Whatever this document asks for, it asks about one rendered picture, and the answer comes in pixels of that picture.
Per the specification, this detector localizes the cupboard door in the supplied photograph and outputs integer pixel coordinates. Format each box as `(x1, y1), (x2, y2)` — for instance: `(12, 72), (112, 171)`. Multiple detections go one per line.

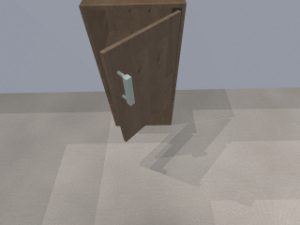
(99, 10), (182, 142)

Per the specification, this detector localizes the handle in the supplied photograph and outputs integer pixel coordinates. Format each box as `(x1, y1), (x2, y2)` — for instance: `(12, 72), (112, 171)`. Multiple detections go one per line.
(117, 70), (135, 106)

